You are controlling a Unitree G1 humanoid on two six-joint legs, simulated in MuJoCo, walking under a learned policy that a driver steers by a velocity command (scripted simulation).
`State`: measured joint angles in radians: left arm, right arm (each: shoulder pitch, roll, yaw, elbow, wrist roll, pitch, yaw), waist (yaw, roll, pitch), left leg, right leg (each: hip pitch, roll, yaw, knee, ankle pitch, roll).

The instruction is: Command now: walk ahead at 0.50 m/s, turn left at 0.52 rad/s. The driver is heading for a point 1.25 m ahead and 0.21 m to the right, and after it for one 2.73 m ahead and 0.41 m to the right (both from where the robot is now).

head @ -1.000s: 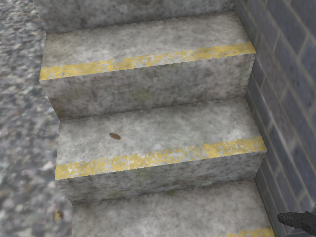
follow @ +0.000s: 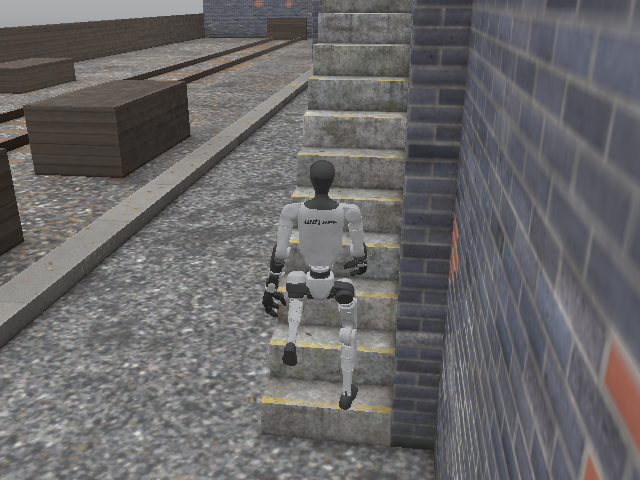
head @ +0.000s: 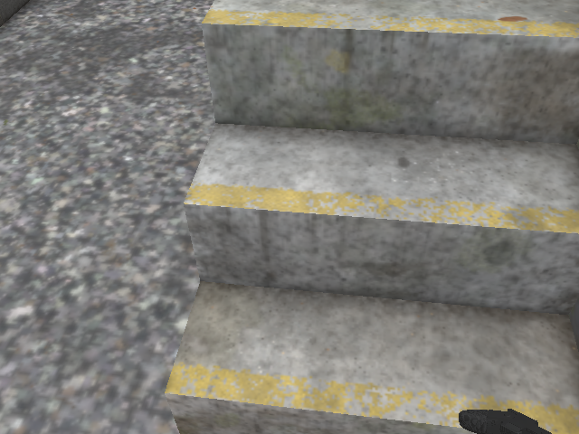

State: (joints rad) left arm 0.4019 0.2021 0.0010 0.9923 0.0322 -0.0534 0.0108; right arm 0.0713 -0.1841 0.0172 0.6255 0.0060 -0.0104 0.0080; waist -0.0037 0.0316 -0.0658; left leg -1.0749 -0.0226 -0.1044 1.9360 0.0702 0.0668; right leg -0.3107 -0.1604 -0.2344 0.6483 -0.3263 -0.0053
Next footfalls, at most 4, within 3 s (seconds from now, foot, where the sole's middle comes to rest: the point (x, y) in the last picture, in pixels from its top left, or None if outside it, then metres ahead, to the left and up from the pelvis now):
0.32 left None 0.14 0.31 -0.76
0.52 right None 0.08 -0.02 -0.68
0.86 right None -0.25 0.49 -0.89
0.98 left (154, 419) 0.72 0.43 -0.97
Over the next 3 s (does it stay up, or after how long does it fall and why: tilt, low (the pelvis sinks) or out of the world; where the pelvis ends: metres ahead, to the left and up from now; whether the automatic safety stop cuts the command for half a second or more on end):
falls after 1.44 s (low)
